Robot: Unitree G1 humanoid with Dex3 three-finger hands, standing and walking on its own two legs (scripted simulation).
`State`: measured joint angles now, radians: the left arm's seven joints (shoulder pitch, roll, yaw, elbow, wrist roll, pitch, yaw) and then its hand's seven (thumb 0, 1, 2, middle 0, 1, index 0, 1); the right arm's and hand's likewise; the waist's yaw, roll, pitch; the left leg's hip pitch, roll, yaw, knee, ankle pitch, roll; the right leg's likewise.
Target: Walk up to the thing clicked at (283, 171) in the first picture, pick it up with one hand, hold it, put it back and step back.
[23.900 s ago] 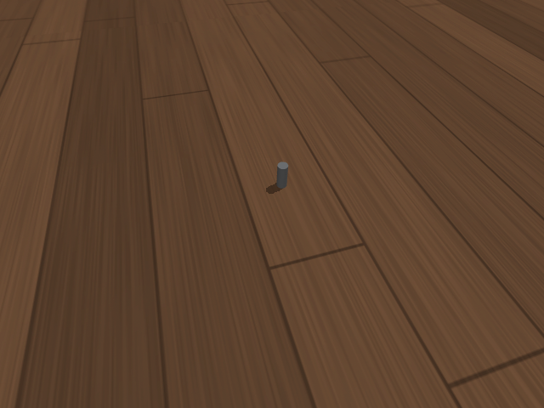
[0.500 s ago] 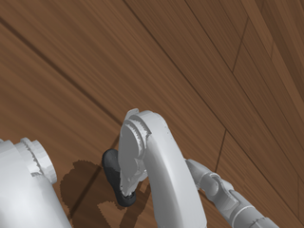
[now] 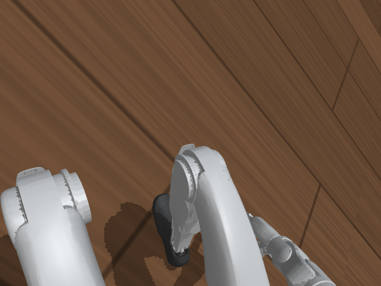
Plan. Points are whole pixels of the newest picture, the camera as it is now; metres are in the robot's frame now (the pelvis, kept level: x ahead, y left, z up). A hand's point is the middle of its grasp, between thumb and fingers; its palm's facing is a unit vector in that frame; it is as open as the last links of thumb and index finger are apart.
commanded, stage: rise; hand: left
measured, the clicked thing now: out of the picture +0.44 +0.33 -0.23
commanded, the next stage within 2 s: home in 0.02 s
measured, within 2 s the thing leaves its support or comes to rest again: neither
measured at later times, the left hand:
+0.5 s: hand out of the picture +0.32 +0.42 +0.02, palm faces +0.40 -0.77 -0.50, open 17.3 cm
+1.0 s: hand out of the picture +0.24 +0.30 +0.22, palm faces +0.39 -0.83 -0.40, open 17.4 cm
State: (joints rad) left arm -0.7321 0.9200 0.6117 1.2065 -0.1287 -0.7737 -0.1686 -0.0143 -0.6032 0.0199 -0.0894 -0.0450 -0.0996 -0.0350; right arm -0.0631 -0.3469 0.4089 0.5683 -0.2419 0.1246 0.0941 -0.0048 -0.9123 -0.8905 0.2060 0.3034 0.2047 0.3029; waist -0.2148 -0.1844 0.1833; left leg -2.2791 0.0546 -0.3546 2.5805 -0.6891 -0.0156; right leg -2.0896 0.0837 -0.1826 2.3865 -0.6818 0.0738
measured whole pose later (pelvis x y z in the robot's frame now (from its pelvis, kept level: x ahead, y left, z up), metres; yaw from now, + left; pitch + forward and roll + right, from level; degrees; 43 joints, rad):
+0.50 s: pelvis +0.01 -0.01 +0.09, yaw +8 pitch +32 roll -8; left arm -0.38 0.65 0.46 0.65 0.08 -0.13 -0.01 -0.01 -0.52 0.07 -0.06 -0.06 -0.06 -0.05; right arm 0.07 -0.27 0.05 0.59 0.00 0.20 0.07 0.00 -0.91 -0.90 0.20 0.30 0.20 0.30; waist -0.06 -0.01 -0.10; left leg -2.15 0.08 -0.14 2.21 -0.65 0.00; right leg -2.04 0.01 -0.05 2.15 -0.69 0.05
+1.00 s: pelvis +0.06 -0.01 +0.32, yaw +15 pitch +24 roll -3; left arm 0.11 0.33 0.18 0.29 0.00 0.13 0.14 -0.01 -0.54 0.06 -0.06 -0.05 -0.07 -0.05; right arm 0.15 -0.24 0.01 0.50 0.05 0.06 -0.10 0.00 -0.91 -0.90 0.20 0.30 0.20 0.30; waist -0.04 0.01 -0.16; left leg -1.30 0.07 -0.06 1.45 -0.58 -0.04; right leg -1.22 -0.02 -0.05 1.43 -0.63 0.01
